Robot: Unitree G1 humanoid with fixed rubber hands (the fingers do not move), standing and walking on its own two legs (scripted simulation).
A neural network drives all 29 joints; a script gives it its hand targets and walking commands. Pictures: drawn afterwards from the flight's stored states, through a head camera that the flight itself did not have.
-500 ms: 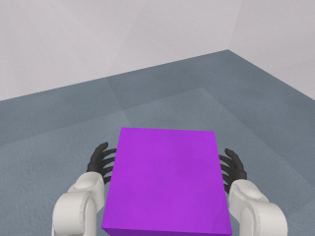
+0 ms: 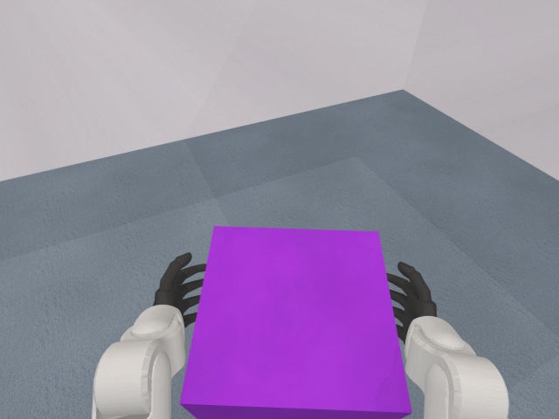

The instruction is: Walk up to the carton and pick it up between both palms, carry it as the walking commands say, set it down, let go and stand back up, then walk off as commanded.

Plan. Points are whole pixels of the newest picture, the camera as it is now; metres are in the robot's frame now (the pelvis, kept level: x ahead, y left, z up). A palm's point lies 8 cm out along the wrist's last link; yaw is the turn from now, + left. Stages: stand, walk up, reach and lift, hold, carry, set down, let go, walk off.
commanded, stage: carry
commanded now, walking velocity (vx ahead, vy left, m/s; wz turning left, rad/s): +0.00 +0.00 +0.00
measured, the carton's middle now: (291, 340) +0.24 +0.00 +0.02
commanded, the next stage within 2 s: hold in 0.54 s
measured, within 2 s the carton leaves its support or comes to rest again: neither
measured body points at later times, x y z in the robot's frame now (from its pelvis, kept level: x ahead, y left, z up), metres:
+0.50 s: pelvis +0.00 -0.01 +0.00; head -0.01 -0.01 +0.45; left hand +0.27 +0.14 +0.07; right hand +0.26 -0.17 +0.07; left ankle +0.04 +0.09 -0.74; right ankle -0.02 -0.10 -0.74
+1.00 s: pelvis -0.02 +0.00 +0.00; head -0.05 +0.02 +0.45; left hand +0.29 +0.14 +0.03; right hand +0.26 -0.17 +0.03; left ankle +0.04 +0.10 -0.74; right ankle -0.02 -0.11 -0.74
